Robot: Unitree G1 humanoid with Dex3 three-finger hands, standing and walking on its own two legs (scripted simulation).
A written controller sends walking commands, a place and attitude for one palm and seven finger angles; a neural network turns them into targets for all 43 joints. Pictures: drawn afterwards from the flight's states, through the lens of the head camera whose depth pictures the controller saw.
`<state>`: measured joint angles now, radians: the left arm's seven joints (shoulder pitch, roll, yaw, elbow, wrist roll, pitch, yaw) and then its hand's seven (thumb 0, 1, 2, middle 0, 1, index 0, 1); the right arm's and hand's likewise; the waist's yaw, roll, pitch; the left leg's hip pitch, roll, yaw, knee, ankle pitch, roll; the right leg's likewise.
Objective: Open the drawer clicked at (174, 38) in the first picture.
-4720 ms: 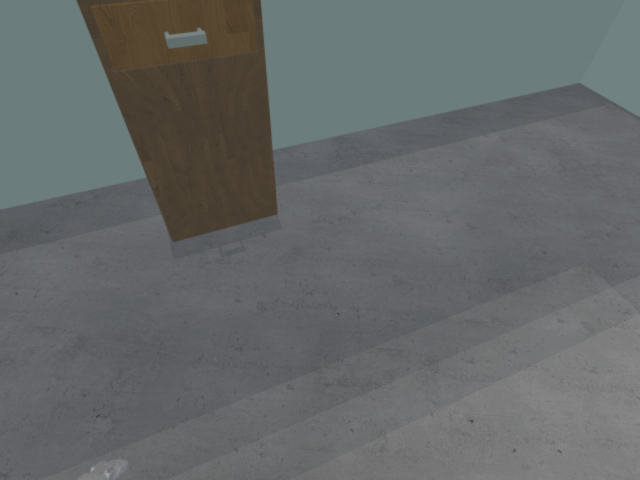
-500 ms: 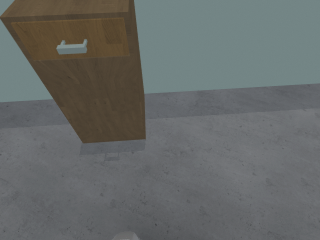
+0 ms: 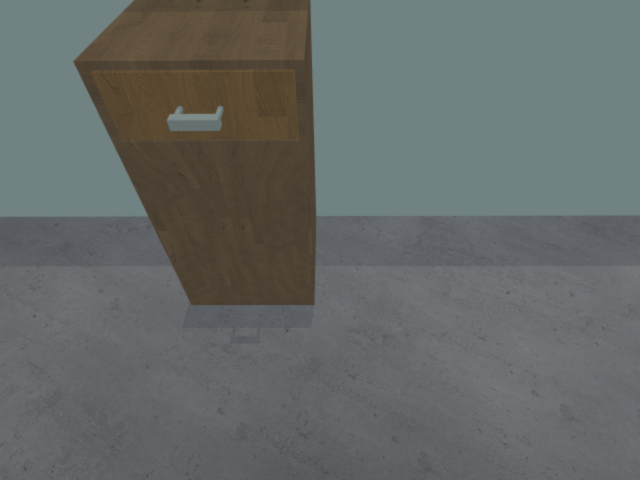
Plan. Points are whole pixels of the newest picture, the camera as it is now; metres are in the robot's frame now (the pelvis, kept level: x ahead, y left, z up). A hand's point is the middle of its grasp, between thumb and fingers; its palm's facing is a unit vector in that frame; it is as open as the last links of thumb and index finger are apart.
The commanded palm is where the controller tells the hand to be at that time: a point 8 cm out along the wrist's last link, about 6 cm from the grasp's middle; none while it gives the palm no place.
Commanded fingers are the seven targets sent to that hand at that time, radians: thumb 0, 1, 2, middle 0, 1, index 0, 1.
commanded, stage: take the last steps up to it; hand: left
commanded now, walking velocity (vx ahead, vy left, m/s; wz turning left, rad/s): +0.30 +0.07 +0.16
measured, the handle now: (197, 116) +0.79 +0.30 +0.04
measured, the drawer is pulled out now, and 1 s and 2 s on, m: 0.00 0.00 0.00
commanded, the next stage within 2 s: come to a stop and stand still in 0.72 s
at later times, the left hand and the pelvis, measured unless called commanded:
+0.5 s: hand out of the picture -0.02 +0.17 -0.16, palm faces +0.22 -0.96 -0.16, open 7.4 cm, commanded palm none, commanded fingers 0.00 0.90 0.90 -0.20 -0.30 -0.20 -0.30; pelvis +0.13 +0.05 -0.01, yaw +6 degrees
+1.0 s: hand (186, 336) +0.38 +0.27 -0.16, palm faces +0.05 -0.97 -0.23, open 7.4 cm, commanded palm none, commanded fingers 0.00 0.90 0.90 -0.20 -0.30 -0.20 -0.30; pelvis +0.28 +0.08 -0.01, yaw +3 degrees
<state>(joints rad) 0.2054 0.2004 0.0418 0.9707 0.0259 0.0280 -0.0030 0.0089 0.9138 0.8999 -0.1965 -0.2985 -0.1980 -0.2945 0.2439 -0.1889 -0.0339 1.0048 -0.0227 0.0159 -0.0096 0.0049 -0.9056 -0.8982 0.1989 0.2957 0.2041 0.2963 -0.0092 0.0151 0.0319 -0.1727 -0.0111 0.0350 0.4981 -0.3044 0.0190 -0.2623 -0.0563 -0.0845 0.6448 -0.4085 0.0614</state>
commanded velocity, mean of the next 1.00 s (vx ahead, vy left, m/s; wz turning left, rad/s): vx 0.13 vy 0.02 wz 0.01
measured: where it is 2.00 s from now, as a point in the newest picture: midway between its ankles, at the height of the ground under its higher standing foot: outside the picture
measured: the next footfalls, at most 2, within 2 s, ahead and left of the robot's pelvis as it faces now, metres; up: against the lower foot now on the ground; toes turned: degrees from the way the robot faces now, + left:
right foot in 0.02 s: +0.04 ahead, -0.11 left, +0.00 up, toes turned -5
left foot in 0.52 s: +0.24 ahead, +0.18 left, +0.00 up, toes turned +14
